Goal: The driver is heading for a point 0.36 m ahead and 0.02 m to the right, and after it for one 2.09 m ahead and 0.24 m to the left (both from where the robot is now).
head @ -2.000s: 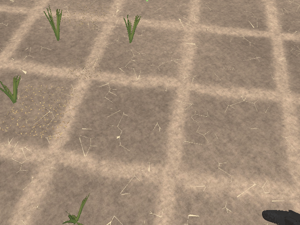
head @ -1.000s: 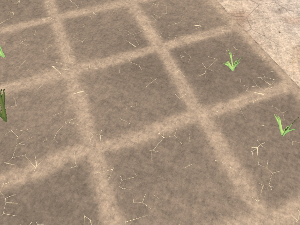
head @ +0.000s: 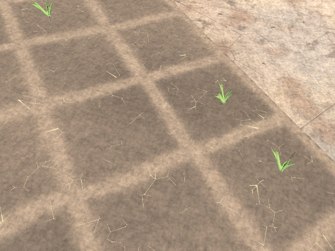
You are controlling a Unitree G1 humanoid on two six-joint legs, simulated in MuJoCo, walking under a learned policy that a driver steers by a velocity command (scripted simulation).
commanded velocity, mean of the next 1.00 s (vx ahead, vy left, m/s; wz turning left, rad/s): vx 0.46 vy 0.00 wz -0.08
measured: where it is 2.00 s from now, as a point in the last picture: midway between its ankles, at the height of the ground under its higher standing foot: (126, 135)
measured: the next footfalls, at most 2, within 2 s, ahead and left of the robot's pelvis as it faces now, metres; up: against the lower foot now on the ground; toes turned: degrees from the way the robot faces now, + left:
right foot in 0.52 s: +0.45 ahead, -0.01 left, +0.00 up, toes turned +0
left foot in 0.98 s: +0.74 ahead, +0.20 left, +0.00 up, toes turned -8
